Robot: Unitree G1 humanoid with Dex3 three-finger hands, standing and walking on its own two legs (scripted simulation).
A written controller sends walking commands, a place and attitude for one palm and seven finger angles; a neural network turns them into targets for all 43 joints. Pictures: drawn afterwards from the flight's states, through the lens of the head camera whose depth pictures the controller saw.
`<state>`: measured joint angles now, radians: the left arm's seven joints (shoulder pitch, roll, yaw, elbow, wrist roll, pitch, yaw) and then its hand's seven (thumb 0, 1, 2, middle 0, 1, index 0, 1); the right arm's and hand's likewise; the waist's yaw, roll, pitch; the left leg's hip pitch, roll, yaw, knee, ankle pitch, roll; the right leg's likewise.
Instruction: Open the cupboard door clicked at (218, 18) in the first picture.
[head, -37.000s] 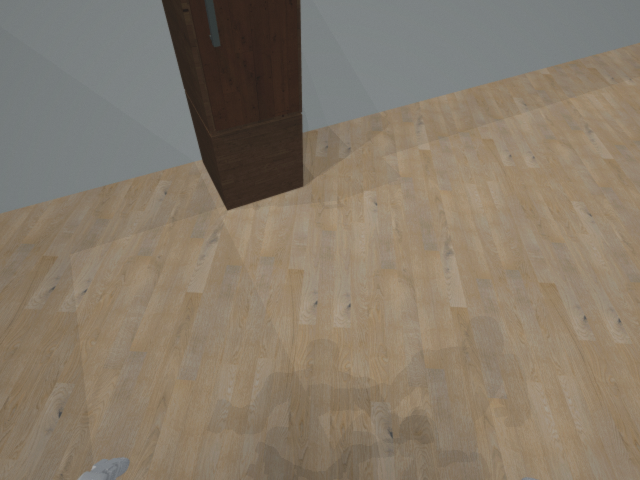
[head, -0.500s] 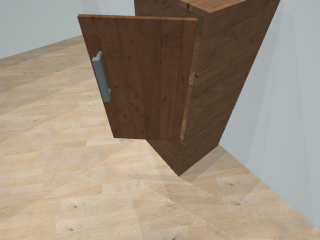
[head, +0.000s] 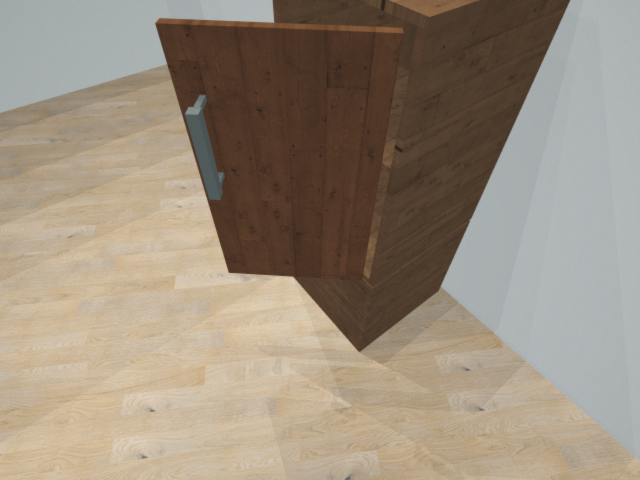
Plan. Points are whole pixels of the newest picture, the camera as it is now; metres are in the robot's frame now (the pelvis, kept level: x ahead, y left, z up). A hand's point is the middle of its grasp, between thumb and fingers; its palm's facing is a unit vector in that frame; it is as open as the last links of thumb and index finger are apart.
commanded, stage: come to a stop and stand still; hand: left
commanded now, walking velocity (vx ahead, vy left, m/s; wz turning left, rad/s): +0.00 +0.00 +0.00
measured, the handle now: (209, 150) +0.59 +0.23 +0.07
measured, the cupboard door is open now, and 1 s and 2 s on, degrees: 49 49 49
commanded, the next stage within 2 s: look again from close up in 1.04 s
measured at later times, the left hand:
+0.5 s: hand out of the picture +0.02 +0.16 -0.15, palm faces +0.01 -0.97 -0.24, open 7.3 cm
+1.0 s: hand out of the picture +0.05 +0.14 -0.16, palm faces +0.05 -0.97 -0.24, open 7.2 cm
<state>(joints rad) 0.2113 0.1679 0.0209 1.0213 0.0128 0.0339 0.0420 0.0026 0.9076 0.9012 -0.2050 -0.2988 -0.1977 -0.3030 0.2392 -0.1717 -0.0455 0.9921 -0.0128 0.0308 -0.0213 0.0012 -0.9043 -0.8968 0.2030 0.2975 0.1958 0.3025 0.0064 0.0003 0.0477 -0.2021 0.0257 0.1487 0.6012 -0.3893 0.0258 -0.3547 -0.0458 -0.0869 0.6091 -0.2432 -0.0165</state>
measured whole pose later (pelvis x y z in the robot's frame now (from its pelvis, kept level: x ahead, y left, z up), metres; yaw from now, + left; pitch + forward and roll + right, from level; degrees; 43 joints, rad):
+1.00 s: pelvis +0.04 -0.04 +0.01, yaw +1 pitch +0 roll +1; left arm 0.23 0.15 0.01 1.14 0.01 -0.02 0.03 0.01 0.94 0.90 -0.20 -0.30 -0.20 -0.30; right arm 0.30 -0.14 0.01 1.13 -0.02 -0.02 -0.03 0.00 -0.91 -0.90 0.20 0.30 0.19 0.30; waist 0.00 0.04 0.03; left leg -0.06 0.06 0.12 0.41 -0.34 -0.03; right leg -0.24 0.00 -0.12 0.50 -0.26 -0.06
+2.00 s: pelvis +0.01 -0.02 -0.01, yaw +2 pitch +6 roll +2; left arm 0.28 0.16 0.10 0.18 -0.19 -0.31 -0.08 0.02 0.81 0.85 -0.21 -0.38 -0.20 -0.38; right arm 0.22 -0.27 -0.05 0.74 0.03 -0.31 -0.04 0.02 -0.92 -0.90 0.20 0.30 0.20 0.30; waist -0.02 0.01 -0.09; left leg -0.36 0.02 0.10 0.66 -0.40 0.00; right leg -0.51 -0.06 -0.12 0.70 -0.29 -0.04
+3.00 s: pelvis +0.00 +0.01 -0.02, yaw +4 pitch +6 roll -2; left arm 0.11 0.37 0.34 0.15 -0.32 -0.21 -0.40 -0.01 -0.37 0.36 -0.30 -1.11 -0.29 -1.12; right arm 0.25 -0.28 0.05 0.55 0.04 -0.28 -0.07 0.01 -0.90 -0.90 0.21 0.30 0.20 0.30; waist 0.01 0.01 -0.07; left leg -0.47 0.02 0.04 0.85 -0.48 0.04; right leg -0.55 -0.05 -0.13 0.77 -0.31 0.00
